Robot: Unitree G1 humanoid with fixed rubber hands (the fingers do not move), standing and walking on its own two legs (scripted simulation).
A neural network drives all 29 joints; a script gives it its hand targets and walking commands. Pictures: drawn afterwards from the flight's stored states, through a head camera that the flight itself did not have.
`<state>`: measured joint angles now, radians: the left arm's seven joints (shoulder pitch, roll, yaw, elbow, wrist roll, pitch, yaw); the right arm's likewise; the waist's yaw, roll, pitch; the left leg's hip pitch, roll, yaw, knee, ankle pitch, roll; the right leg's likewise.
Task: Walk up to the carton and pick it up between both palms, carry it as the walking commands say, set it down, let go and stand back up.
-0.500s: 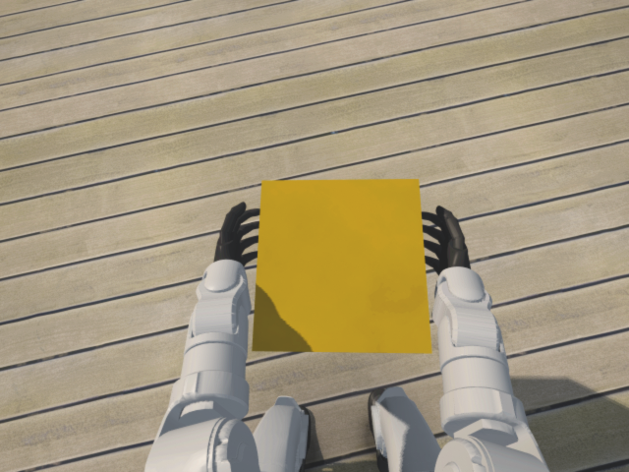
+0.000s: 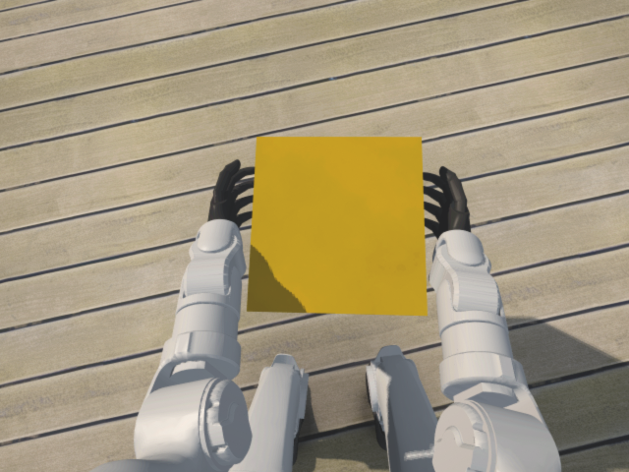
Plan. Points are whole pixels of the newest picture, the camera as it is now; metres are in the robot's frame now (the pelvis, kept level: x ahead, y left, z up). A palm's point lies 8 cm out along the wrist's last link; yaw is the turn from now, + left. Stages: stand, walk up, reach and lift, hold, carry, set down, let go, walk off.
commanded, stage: set down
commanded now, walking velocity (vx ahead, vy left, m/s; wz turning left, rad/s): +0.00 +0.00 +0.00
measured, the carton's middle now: (336, 239) +0.41 +0.00 -0.14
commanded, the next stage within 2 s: none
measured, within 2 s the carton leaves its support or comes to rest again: neither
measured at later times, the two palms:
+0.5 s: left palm (242, 223) +0.45 +0.14 -0.15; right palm (431, 230) +0.43 -0.15 -0.15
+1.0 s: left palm (254, 224) +0.47 +0.14 -0.24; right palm (418, 233) +0.45 -0.15 -0.24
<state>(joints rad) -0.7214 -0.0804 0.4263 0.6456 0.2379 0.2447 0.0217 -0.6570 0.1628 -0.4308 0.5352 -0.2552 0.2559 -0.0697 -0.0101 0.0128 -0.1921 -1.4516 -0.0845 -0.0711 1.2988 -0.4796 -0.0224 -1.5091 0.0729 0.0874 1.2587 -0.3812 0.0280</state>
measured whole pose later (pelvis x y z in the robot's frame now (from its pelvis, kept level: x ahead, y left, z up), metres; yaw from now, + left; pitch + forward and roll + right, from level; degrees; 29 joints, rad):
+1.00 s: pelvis -0.03 +0.00 -0.14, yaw +1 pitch +45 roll +1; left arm -1.12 0.06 0.40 0.81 0.17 0.25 0.07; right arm -1.03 0.04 -0.48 0.66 -0.19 0.26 -0.10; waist -0.03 0.01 -0.07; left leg -2.00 -0.15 -0.08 1.79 -0.57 -0.06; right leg -2.05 0.13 0.10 1.74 -0.47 0.07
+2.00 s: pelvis -0.03 +0.01 -0.23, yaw +2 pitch +42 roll -2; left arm -1.39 0.20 0.22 0.96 0.03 0.21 0.14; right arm -1.26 -0.10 -0.43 0.77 -0.08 0.22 -0.13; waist -0.04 0.02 0.21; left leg -2.23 -0.19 -0.06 2.15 -0.66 -0.06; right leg -2.26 0.11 0.07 2.08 -0.57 0.10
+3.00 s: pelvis -0.03 +0.01 -0.25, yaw +2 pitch +38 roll -2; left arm -1.43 0.22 0.20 1.09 0.03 0.17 0.12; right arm -1.32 -0.16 -0.42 0.93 -0.07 0.18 -0.10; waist -0.06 0.01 0.30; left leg -2.22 -0.15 -0.04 2.22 -0.66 -0.03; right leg -2.24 0.09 0.04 2.16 -0.58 0.08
